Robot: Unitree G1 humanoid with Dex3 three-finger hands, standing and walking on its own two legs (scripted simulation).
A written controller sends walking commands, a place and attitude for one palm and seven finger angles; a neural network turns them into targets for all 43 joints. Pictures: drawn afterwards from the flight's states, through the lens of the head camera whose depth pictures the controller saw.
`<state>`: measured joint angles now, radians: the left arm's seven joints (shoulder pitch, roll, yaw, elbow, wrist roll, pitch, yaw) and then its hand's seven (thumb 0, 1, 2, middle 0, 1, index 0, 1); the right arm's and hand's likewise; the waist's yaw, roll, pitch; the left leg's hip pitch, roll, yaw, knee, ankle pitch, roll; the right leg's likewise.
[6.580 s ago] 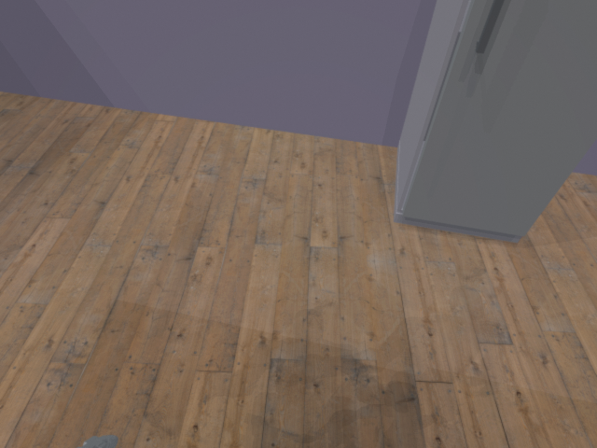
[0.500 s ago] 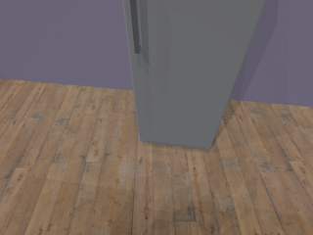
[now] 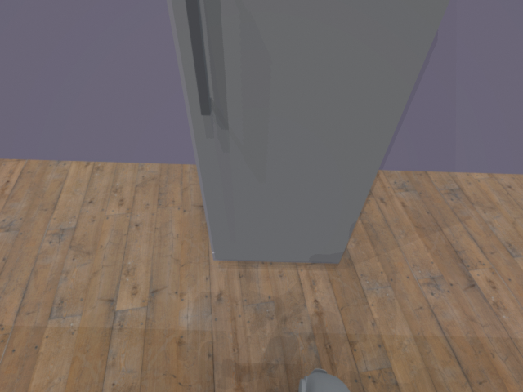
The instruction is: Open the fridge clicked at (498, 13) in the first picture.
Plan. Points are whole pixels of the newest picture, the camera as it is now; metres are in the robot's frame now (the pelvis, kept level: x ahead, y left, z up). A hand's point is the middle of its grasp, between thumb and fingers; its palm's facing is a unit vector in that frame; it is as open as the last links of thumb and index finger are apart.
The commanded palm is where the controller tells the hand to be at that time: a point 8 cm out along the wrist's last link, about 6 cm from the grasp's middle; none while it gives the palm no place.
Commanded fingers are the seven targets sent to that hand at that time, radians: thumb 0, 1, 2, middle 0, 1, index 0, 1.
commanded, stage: take the last steps up to it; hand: left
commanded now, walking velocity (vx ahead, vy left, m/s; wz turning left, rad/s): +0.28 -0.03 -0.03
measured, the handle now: (196, 19) +0.68 +0.14 +0.25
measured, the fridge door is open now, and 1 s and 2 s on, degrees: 0 0 0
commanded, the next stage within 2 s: come to a stop and stand still in 0.32 s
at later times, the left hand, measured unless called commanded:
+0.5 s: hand (173, 384) +0.17 +0.16 -0.18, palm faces +0.08 -0.98 -0.19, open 7.3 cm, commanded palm none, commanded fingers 0.00 0.90 0.90 -0.20 -0.30 -0.20 -0.30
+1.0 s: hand (181, 382) +0.17 +0.15 -0.17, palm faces +0.04 -0.97 -0.26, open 7.4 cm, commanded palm none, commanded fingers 0.00 0.90 0.90 -0.20 -0.30 -0.20 -0.30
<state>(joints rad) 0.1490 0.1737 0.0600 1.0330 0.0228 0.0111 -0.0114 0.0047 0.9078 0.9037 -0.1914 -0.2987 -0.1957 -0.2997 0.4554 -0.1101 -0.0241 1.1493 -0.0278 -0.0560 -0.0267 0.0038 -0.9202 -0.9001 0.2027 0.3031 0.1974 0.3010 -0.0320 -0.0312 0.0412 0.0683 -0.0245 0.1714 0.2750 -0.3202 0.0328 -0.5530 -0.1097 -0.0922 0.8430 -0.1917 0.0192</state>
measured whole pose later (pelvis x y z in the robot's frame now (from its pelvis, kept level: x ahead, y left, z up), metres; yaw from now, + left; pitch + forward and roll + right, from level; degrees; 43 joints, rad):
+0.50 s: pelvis +0.17 -0.02 +0.00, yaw +0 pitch -2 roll -2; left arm 0.28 0.16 0.04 1.10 0.02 -0.04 0.02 -0.01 0.92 0.90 -0.20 -0.30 -0.20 -0.30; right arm 0.18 -0.19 -0.04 1.03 -0.03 -0.02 -0.01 0.01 -0.93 -0.90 0.20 0.30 0.19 0.30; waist 0.02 0.02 0.03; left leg -0.38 0.09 0.08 0.62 -0.20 -0.03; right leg -0.15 0.00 -0.17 0.45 -0.27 -0.03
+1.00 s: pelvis +0.15 -0.04 +0.00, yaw -2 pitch -2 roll +1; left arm 0.28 0.16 0.03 1.04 0.03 0.02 0.03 0.00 0.91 0.90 -0.19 -0.30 -0.20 -0.30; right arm 0.19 -0.19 -0.06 1.06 -0.02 0.07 0.00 0.00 -0.92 -0.90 0.20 0.30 0.20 0.30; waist 0.02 0.03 0.01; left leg -0.39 0.05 0.06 0.69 -0.34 -0.01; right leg -0.22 -0.05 -0.06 0.55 -0.29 -0.01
